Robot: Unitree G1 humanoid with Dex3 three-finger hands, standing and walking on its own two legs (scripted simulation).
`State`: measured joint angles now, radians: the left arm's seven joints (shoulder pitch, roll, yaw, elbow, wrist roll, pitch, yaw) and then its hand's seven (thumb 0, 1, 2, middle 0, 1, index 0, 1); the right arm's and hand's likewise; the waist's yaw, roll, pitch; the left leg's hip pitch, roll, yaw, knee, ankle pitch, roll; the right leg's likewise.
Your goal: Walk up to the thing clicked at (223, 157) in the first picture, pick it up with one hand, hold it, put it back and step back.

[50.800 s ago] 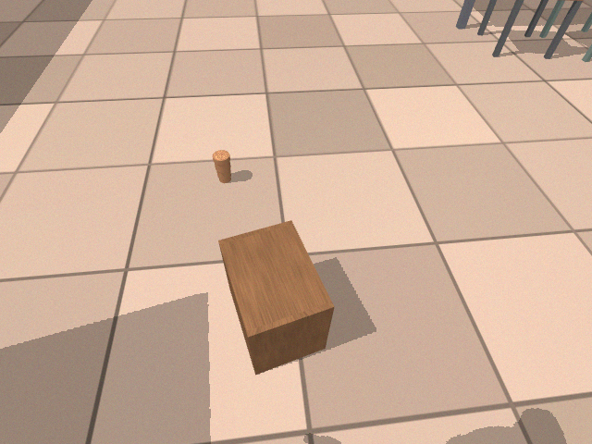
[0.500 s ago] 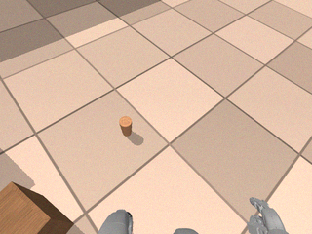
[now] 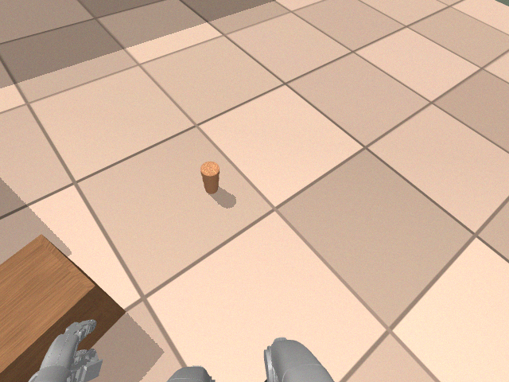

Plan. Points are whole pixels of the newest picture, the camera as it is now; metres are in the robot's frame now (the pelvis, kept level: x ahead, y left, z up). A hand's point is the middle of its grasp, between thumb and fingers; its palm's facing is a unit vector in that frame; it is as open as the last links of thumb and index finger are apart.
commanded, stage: step back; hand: left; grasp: from the side
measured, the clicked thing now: (210, 179) +0.95 +0.14 -0.68
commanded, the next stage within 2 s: stand in 1.32 s
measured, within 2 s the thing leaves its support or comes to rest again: neither
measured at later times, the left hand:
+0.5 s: hand out of the picture -0.06 +0.24 -0.14, palm faces -0.01 -0.90 -0.44, open 7.3 cm
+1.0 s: hand out of the picture +0.01 +0.22 -0.13, palm faces +0.01 -0.92 -0.39, open 7.3 cm
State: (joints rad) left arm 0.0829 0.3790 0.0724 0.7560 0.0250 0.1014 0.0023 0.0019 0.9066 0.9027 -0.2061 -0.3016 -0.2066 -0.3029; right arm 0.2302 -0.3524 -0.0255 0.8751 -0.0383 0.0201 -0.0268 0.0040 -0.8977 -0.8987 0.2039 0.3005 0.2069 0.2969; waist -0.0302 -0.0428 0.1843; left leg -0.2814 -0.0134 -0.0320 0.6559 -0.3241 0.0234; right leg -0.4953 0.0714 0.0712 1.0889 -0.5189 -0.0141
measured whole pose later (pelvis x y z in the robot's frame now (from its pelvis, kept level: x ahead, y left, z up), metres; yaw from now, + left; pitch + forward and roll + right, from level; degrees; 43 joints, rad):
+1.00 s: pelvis -0.08 -0.04 +0.01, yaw +1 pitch -3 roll +0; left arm 0.16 0.34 0.04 0.97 0.03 -0.04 0.00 0.00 0.90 0.90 -0.21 -0.30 -0.21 -0.30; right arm 0.23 -0.40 -0.05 0.99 -0.02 0.02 0.00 0.00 -0.90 -0.90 0.20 0.30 0.20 0.30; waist 0.01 0.05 0.07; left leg -0.34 -0.02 -0.10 0.87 -0.48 0.00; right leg -0.26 -0.01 -0.07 0.59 -0.29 -0.03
